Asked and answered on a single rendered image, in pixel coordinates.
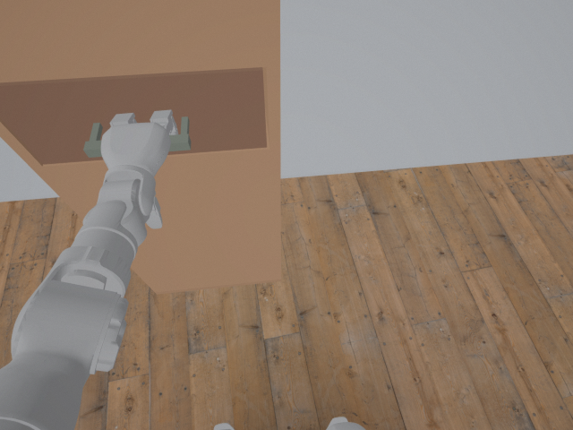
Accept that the left robot hand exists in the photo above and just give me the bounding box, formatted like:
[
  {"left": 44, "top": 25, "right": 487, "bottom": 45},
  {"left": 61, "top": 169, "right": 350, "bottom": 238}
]
[{"left": 101, "top": 109, "right": 178, "bottom": 229}]

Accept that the robot left upper arm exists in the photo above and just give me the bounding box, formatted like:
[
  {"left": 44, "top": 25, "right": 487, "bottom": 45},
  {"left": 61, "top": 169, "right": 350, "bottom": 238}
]
[{"left": 0, "top": 280, "right": 129, "bottom": 430}]

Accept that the robot left forearm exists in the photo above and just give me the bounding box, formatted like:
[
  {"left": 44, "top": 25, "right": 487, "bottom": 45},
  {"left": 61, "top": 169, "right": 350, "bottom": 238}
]
[{"left": 11, "top": 165, "right": 156, "bottom": 358}]

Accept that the cabinet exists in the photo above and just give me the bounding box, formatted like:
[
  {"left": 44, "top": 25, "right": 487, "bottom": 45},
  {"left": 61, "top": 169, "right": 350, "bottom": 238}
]
[{"left": 0, "top": 0, "right": 281, "bottom": 294}]

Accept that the drawer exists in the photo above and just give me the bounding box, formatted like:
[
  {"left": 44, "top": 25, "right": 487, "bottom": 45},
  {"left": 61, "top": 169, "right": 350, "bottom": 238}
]
[{"left": 0, "top": 67, "right": 267, "bottom": 165}]

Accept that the handle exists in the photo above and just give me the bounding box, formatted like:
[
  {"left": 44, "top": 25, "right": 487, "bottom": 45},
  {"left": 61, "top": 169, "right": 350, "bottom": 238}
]
[{"left": 83, "top": 116, "right": 191, "bottom": 158}]

